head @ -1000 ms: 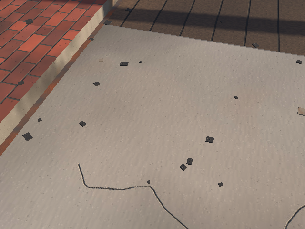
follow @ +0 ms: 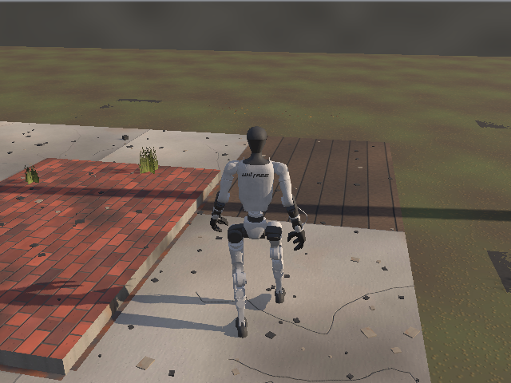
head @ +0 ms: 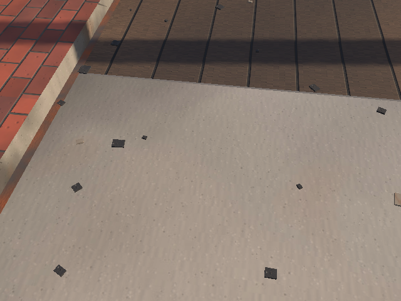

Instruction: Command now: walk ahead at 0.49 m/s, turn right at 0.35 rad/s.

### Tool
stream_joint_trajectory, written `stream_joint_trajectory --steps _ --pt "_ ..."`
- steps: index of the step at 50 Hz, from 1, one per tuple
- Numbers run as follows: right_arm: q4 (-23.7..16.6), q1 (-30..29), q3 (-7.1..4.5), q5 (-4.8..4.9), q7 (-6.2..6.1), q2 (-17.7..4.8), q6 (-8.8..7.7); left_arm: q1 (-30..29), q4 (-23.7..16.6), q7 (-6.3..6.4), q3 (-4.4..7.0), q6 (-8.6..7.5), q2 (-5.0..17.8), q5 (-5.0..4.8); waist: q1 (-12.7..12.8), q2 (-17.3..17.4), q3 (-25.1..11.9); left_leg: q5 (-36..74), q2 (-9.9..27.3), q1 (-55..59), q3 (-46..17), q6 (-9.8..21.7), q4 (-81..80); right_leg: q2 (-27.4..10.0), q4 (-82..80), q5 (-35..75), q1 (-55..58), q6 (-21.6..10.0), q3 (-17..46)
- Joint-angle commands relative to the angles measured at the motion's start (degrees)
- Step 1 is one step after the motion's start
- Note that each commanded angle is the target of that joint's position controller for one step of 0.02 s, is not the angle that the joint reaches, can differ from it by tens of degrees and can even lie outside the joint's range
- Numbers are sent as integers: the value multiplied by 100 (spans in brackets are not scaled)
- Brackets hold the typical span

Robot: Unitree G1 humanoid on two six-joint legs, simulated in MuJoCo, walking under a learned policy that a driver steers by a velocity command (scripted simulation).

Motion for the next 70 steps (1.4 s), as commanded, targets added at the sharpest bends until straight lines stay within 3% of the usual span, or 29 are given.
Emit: stream_joint_trajectory --steps 1,5,7,8,9,10,11,12,13,14,17,21,25,29,30,31,32,33,34,36,39,42,46,49,50,51,53,58,70 --pt "-168 92 -172 39 -46 -904 -4 -699 -575 -111 -22 -68 210 -27 -94 329 451 1433 1746 -216 -291 699 -380 140 -448 207 90 -90 -130" --pt "-173 63 -224 61 -88 -1061 206 -824 -893 -299 17 -73 362 -25 55 475 320 3175 2006 678 -60 496 486 409 -660 -899 117 -374 -462" --pt "-286 -98 -255 37 -155 -1188 324 89 -780 -317 204 -41 687 -18 596 669 -330 5150 1902 610 200 310 1929 866 -686 -1298 1436 -617 -828" --pt "-380 -111 -214 12 -205 -1115 359 1065 -546 -260 403 -20 1044 -37 1045 515 -856 4914 1670 -104 370 102 3262 952 -894 -1051 2902 -848 -617" --pt "-641 301 -39 -94 -170 -644 243 1857 -463 -156 616 31 1762 12 1042 -557 -1696 2573 1071 -2380 455 -253 5522 -458 -884 -1248 5302 -1693 1757" --pt "-686 346 91 -107 -58 -354 0 1767 -554 -151 543 25 1619 -68 845 -1057 -2351 -1904 25 -4032 -546 -425 6919 -1341 -1997 -1910 6454 -2435 4495" --pt "-849 -266 -66 117 34 -925 -208 1623 -615 -134 417 16 1260 30 1044 -721 -1908 -1791 398 -4635 -1221 -271 7220 -1207 -2173 -1492 6170 -2114 3956" --pt "-988 -632 -62 225 44 -970 -295 1236 -720 -103 357 0 1041 88 917 -338 -1218 -1401 650 -4638 -1135 -191 6992 -991 -2083 -402 5340 -1884 2945" --pt "-969 -697 -74 142 -3 -916 -285 823 -828 -105 318 -6 907 95 641 246 -695 -1137 863 -4364 -1050 -248 6477 -726 -2074 811 4341 -1710 2145" --pt "-945 -652 -140 33 -61 -979 -203 547 -934 -88 276 2 751 106 427 332 -510 -1013 1027 -3945 -1023 -313 6047 -516 -2118 1437 3663 -1568 1646" --pt "-1027 -427 -121 -71 -119 -703 62 420 -1045 -33 320 33 910 133 146 130 -451 -681 922 -3330 -884 -610 5303 -212 -2265 2493 2679 -1595 1139" --pt "-1260 -938 -63 -75 -170 -551 159 596 -1028 136 390 188 1070 4 283 -180 -660 549 547 -3021 -798 -807 3663 199 -2012 2360 2453 -1247 771" --pt "-1504 -1559 -71 -6 -89 -618 190 807 -993 243 390 374 1056 -4 523 -375 -705 1136 313 -2805 -951 -791 2624 186 -1734 1254 2656 -943 1236" --pt "-1522 -1388 -194 -34 -54 -894 103 629 -1108 312 362 451 946 22 323 -547 -590 786 319 -2548 -1184 -565 1784 146 -1127 409 3076 -806 2073" --pt "-1480 -1158 -220 -63 -66 -933 50 514 -1172 310 333 454 872 13 161 -493 -638 1450 468 -2040 -1145 -417 1269 362 -773 65 2976 -641 2055" --pt "-1493 -898 -280 -163 -119 -1232 31 579 -1291 295 245 429 599 90 169 61 -1073 2829 1352 -981 -1786 -65 1324 754 161 -907 2497 -387 1699" --pt "-1572 -905 -283 -279 -178 -1394 118 1476 -1233 287 180 403 322 133 619 1406 -1408 5037 2609 352 -3125 846 1580 1604 1420 -4378 1247 -10 993" --pt "-1473 -625 -307 -137 -164 -1260 231 1870 -1216 251 244 408 774 63 602 1904 -1789 4146 3299 579 -4283 1458 1379 1357 2478 -4832 607 219 717" --pt "-1612 -820 -222 -54 -164 -920 268 1560 -1096 269 366 474 1185 11 435 1189 -1391 3228 2854 230 -3774 1321 1306 1122 3028 -4357 460 386 771" --pt "-1691 -1181 -127 -72 -155 -698 375 1034 -1093 343 401 682 1145 14 381 698 -827 2166 2194 -645 -2661 950 1149 957 3268 -3682 477 550 597" --pt "-1620 -1404 -125 -110 -163 -767 474 1041 -1175 328 269 735 663 23 518 1000 -512 1727 1647 -1502 -1754 897 786 922 2520 -3230 1148 589 194" --pt "-1535 -1361 -148 -63 -168 -814 504 896 -1221 304 165 667 474 79 408 1162 -718 1930 1694 -1361 -1539 1006 819 777 1318 -3156 1665 554 6" --pt "-1392 -1194 -186 20 -137 -984 561 787 -1194 224 155 640 567 81 278 1237 -769 1265 1852 -1273 -1695 1034 879 719 -46 -2614 2270 379 -156" --pt "-1205 -978 -108 109 -105 -821 570 969 -1075 164 172 628 606 154 459 999 -552 334 1560 -1953 -1485 473 1128 733 -1696 -1487 3323 -29 -154" --pt "-1211 -877 -32 11 -62 -599 522 984 -1161 194 213 636 906 231 356 326 -610 -238 1242 -2362 -1144 26 1703 -20 -1933 -1129 3682 -314 729" --pt "-1276 -760 45 -86 -34 -250 452 621 -1173 193 235 645 1114 264 -2 -914 -480 -833 624 -2312 -447 -387 1929 -635 -2040 -1309 2943 -782 1312" --pt "-1219 -1213 -19 -121 -65 -540 447 285 -1212 123 61 488 471 341 198 -640 -149 -199 664 -1624 -642 -537 1817 -268 -2268 -2633 2200 -649 1104" --pt "-877 -940 -51 -66 -107 -658 479 657 -977 118 25 315 455 255 234 -298 112 366 797 -1307 -756 -505 1572 191 -2083 -2480 2149 -203 670" --pt "-216 -892 -62 -5 -185 -628 491 844 -677 140 64 330 380 166 285 226 -170 1117 858 -1063 -800 -506 1650 416 -1669 -751 2709 -213 333"
Velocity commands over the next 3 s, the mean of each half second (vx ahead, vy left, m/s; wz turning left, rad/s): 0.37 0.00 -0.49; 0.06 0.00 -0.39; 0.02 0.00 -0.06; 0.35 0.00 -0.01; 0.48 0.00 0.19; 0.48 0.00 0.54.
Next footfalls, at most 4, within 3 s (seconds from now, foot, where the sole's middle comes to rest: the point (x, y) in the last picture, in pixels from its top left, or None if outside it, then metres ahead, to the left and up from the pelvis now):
0.16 right None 0.28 -0.14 -0.78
0.62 left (203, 299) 0.51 -0.01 -0.78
1.00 right None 0.34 -0.20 -0.78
2.18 right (303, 220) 0.77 -0.40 -0.78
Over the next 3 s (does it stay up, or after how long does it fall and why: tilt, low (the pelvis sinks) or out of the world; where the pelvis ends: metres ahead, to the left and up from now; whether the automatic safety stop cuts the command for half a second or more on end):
stays up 1.09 -0.33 0.00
